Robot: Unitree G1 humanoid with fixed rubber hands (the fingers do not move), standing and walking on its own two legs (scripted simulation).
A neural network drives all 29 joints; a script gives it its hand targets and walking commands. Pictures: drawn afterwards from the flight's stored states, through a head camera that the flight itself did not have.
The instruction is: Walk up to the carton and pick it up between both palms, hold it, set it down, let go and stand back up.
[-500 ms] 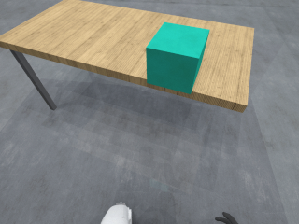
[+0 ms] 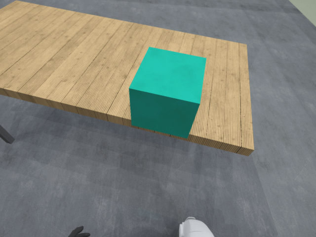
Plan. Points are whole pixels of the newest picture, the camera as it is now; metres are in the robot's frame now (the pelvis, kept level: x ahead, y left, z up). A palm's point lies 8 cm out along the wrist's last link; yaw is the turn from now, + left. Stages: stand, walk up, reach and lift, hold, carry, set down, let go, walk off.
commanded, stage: walk up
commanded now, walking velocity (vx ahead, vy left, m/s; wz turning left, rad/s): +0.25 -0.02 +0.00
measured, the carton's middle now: (168, 92) +0.56 -0.05 +0.00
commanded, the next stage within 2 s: none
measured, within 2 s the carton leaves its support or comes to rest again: neither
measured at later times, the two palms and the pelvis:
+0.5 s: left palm out of the picture +0.11 +0.17 -0.16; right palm out of the picture +0.09 -0.26 -0.16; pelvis +0.08 -0.05 -0.01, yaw +0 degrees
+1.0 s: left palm out of the picture +0.05 +0.19 -0.15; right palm out of the picture +0.06 -0.26 -0.16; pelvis +0.05 -0.04 -0.01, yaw +0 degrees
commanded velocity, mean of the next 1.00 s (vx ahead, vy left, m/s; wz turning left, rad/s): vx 0.01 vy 0.00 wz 0.00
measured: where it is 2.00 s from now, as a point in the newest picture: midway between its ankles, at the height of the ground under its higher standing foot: outside the picture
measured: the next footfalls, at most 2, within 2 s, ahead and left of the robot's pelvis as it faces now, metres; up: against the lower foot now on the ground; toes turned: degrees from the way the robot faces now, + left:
right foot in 0.10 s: +0.13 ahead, -0.13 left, +0.00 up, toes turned -10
left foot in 0.44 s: +0.13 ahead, +0.07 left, +0.00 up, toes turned +3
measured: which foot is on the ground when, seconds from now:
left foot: down 0.00-0.10, up 0.12-0.42, down 0.44-1.00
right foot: up 0.00-0.08, down 0.10-1.00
